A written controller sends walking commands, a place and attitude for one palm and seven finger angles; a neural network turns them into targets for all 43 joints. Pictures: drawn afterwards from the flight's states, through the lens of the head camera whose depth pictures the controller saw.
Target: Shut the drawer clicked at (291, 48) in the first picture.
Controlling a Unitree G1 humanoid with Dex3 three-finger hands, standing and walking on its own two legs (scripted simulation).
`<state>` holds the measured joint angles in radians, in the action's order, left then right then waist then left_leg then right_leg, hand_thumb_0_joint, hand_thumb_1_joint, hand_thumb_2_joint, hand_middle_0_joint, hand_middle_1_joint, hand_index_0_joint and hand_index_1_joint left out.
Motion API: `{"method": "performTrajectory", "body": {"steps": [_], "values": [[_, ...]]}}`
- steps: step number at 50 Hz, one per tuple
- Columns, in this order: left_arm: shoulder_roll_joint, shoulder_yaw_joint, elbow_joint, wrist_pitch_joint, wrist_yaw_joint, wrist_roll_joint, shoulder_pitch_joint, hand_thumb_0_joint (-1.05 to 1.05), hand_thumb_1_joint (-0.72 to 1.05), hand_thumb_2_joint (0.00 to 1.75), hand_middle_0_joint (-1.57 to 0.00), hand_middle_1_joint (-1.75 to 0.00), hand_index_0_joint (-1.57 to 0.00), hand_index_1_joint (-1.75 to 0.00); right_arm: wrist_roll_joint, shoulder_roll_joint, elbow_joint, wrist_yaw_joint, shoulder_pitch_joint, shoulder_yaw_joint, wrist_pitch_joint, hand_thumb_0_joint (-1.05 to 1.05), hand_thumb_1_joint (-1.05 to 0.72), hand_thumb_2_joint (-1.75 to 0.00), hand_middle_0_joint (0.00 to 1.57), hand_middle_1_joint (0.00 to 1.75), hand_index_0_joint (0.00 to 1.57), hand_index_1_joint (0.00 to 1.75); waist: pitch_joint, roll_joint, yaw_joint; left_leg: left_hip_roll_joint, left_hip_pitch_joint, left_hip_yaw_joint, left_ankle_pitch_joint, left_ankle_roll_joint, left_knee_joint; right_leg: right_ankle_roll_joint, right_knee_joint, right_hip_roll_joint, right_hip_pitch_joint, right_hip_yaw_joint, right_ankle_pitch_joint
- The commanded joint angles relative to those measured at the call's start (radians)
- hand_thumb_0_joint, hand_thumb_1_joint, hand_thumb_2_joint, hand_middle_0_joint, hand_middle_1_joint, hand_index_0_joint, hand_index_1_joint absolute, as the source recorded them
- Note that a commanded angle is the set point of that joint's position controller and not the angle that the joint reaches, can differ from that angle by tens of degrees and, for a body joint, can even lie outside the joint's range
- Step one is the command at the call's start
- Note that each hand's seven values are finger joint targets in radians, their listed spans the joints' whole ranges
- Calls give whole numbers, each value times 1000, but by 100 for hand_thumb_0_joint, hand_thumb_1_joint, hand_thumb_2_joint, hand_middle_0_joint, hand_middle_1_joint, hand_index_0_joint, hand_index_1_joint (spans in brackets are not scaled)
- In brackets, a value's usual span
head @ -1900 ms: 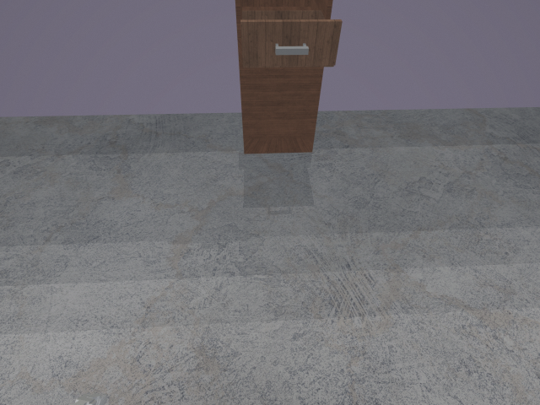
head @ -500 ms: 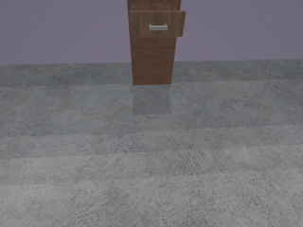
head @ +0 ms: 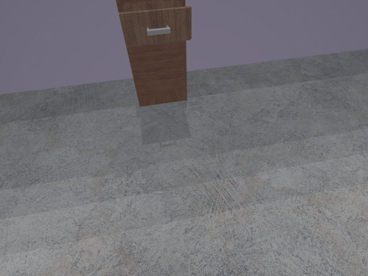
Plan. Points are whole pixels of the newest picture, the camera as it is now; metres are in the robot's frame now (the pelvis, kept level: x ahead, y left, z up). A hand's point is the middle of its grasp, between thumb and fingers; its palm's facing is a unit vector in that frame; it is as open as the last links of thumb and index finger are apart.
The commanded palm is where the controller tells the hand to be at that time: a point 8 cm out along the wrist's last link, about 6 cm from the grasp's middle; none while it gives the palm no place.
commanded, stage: walk to a spot facing it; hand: left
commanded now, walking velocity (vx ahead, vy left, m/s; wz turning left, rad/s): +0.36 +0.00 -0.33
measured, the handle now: (158, 29) +1.22 +0.24 +0.00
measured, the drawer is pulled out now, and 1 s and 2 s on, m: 0.30 0.30 0.30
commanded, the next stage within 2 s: turn to face it in 1.46 s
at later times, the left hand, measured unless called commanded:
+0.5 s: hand (105, 271) +0.16 +0.23 -0.18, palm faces -0.07 -0.99 -0.15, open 7.4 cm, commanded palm none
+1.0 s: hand (176, 141) +0.60 +0.09 -0.16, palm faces -0.38 -0.91 -0.17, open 7.4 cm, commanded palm none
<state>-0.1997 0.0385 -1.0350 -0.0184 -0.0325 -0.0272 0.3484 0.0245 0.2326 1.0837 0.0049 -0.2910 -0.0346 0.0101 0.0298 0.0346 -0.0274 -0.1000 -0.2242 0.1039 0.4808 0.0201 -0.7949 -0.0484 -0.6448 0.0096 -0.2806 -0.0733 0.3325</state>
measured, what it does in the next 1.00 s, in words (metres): walks ahead, turning right: left foot, then right foot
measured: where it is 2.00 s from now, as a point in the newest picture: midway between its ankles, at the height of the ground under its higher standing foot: (217, 191)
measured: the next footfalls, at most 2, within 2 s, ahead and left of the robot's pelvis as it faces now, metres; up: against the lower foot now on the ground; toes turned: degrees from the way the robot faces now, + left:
left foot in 0.40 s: +0.31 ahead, +0.13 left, +0.00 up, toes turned +0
right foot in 0.96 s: +0.49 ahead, -0.15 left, +0.00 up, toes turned -28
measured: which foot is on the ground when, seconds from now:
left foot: up 0.00-0.38, down 0.40-0.96, up 0.98-1.00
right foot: down 0.00-0.42, up 0.44-0.94, down 0.96-1.00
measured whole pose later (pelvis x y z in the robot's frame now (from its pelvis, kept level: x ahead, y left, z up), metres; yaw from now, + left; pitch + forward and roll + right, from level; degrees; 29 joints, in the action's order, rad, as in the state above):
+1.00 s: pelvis +0.41 -0.03 -0.01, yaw -20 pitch -1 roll +0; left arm -0.17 0.06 -0.97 -0.05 -0.03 -0.03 0.08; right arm 0.02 0.11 1.18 0.00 -0.51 -0.03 0.04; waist 0.09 0.00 0.06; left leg -0.13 -0.11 0.22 0.51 0.02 -0.93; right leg -0.09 -0.65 -0.02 -0.42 -0.15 0.20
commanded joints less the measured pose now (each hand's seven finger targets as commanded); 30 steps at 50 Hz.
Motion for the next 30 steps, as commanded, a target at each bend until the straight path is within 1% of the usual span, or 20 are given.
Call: {"method": "performTrajectory", "body": {"steps": [1, 2, 4, 5, 6, 11, 15, 16, 17, 18, 19, 20, 21, 22, 23, 24, 25, 27, 28, 30], "values": [[-186, 43, -6, -37, 48, 6, 203, 0, 90, 90, -20, -30, -20, -30, -6, 90, -160, 0, 215, -21, 50, 0, -90, -90, 20, 30, 20, 30, 81, -148, -66, -34, -550, -95, -52, -10, -404, -210, 444, -359, 261, 611, 32], [-152, 32, 4, -40, 48, 2, 158, 0, 90, 90, -20, -30, -20, -30, -1, 77, -143, 3, 191, -23, 47, 0, -90, -90, 20, 30, 20, 30, 84, -104, -34, -42, -505, -90, -107, 1, -376, -189, 438, -324, 208, 521, -24], [-122, 27, 2, -51, 47, 1, 139, 0, 90, 90, -20, -30, -20, -30, 0, 44, -123, 6, 146, -24, 34, 0, -90, -90, 20, 30, 20, 30, 72, -102, 1, -37, -446, -61, -177, 18, -316, -161, 443, -274, 158, 401, -157], [-122, 29, -3, -55, 48, 0, 136, 0, 90, 90, -20, -30, -20, -30, -1, 31, -114, 10, 123, -27, 31, 0, -90, -90, 20, 30, 20, 30, 59, -119, 12, -35, -430, -48, -201, 23, -283, -152, 444, -253, 165, 355, -188], [-113, 27, -11, -58, 47, 2, 148, 0, 90, 90, -20, -30, -20, -30, -3, 23, -118, 12, 128, -28, 27, 0, -90, -90, 20, 30, 20, 30, 64, -126, 9, -33, -422, -41, -230, 26, -259, -147, 451, -240, 143, 329, -197], [-100, 27, -43, -64, 52, 1, 186, 0, 90, 90, -20, -30, -20, -30, -8, -6, -157, 23, 205, -30, 33, 0, -90, -90, 20, 30, 20, 30, 76, -131, -9, -20, -440, -24, -301, 25, -108, -136, 455, -215, 195, 289, -259], [-106, 32, -56, -56, 57, -4, 175, 0, 90, 90, -20, -30, -20, -30, -12, -18, -180, 26, 244, -28, 48, 0, -90, -90, 20, 30, 20, 30, 91, -167, -18, 4, -301, -8, -271, -1, 71, -113, 417, -220, 180, 270, -310], [-105, 38, -55, -54, 56, -3, 167, 0, 90, 90, -20, -30, -20, -30, -12, -15, -178, 24, 231, -29, 52, 0, -90, -90, 20, 30, 20, 30, 89, -175, -12, 18, -246, 3, -261, -9, 114, -106, 393, -212, 172, 260, -340], [-106, 38, -55, -53, 56, 0, 156, 0, 90, 90, -20, -30, -20, -30, -10, -4, -165, 17, 185, -32, 57, 0, -90, -90, 20, 30, 20, 30, 73, -149, 14, 43, -148, 21, -271, -17, 169, -97, 334, -199, 152, 247, -409], [-107, 40, -55, -53, 55, 4, 140, 0, 90, 90, -20, -30, -20, -30, -5, 12, -128, 7, 77, -36, 62, 0, -90, -90, 20, 30, 20, 30, 33, -124, 62, 66, 3, 33, -299, -26, 240, -80, 209, -159, 116, 212, -493], [-82, 40, -50, -52, 51, 9, 146, 0, 90, 90, -20, -30, -20, -30, 0, 62, -81, -9, -77, -49, 68, 0, -90, -90, 20, 30, 20, 30, -59, -61, 116, 19, 250, -27, -295, -53, 273, -56, -1, -116, 14, 189, -490], [-26, 38, -32, -48, 41, 17, 186, 0, 90, 90, -20, -30, -20, -30, 13, 183, -51, -20, -228, -77, 71, 0, -90, -90, 20, 30, 20, 30, -196, 180, 154, -235, 465, -371, -207, -135, 336, -12, -312, -1, -180, 87, -136], [-9, 31, 5, -56, 35, 15, 147, 0, 90, 90, -20, -30, -20, -30, 8, 224, -41, -19, -287, -80, 61, 0, -90, -90, 20, 30, 20, 30, -191, 251, 151, -403, 434, -626, -117, -211, 528, -1, -572, 55, -304, 71, 218], [-25, 32, 12, -49, 42, 8, 93, 0, 90, 90, -20, -30, -20, -30, 1, 174, -44, -23, -200, -69, 57, 0, -90, -90, 20, 30, 20, 30, -128, 192, 129, -406, 301, -623, 89, -203, 599, -11, -693, -5, -347, 124, 175], [-21, 33, 18, -43, 34, 5, 27, 0, 90, 90, -20, -30, -20, -30, -2, 106, -68, -22, -106, -56, 59, 0, -90, -90, 20, 30, 20, 30, 2, 119, 98, -363, 154, -531, 147, -189, 627, -11, -722, -64, -391, 116, 75], [-14, 35, 17, -35, 23, -4, 4, 0, 90, 90, -20, -30, -20, -30, 1, 46, -77, -22, -57, -39, 66, 0, -90, -90, 20, 30, 20, 30, 82, 67, 67, -314, 29, -431, 90, -166, 641, -5, -699, -96, -372, 113, 8], [2, 35, 7, -24, 16, -8, 15, 0, 90, 90, -20, -30, -20, -30, 1, 5, -68, -25, -39, -28, 74, 0, -90, -90, 20, 30, 20, 30, 100, 47, 34, -282, -43, -338, 20, -147, 641, 1, -664, -112, -324, 109, -22], [30, 34, -4, 1, 12, -11, 68, 0, 90, 90, -20, -30, -20, -30, -2, -2, -63, -27, -26, -24, 89, 0, -90, -90, 20, 30, 20, 30, 49, 70, -4, -223, -47, -156, -153, -131, 631, 20, -607, -120, -291, 95, -88], [29, 37, 3, 8, 11, -13, 56, 0, 90, 90, -20, -30, -20, -30, -1, -13, -64, -28, -40, -31, 94, 0, -90, -90, 20, 30, 20, 30, 40, 60, -3, -212, -42, -114, -213, -138, 633, 29, -582, -128, -299, 89, -117], [21, 41, 26, 12, 7, -13, -1, 0, 90, 90, -20, -30, -20, -30, -4, -8, -50, -30, -81, -28, 101, 0, -90, -90, 20, 30, 20, 30, 45, 28, 6, -212, 15, -93, -318, -148, 642, 43, -526, -136, -351, 86, -162]]}}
